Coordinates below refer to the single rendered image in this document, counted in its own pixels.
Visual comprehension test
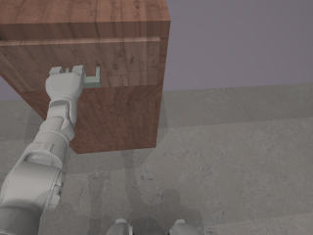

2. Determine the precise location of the robot left upper arm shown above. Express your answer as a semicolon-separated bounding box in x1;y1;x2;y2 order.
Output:
0;161;65;235

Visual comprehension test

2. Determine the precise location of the handle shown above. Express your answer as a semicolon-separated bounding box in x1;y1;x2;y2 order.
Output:
65;67;102;88

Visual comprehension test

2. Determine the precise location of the left robot forearm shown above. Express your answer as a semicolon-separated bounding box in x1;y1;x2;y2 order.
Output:
0;97;78;205

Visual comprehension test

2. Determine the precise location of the drawer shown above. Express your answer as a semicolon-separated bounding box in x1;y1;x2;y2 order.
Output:
0;36;160;92

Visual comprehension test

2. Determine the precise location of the left robot shin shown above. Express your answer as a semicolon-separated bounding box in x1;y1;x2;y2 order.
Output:
115;218;127;224

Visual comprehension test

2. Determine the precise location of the robot left hand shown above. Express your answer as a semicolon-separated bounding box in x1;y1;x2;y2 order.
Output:
45;65;87;104

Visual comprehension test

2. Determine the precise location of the cabinet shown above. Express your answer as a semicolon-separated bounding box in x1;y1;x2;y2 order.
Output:
0;0;171;155

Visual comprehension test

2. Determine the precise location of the right robot thigh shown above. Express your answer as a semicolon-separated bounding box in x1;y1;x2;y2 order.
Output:
169;222;201;235

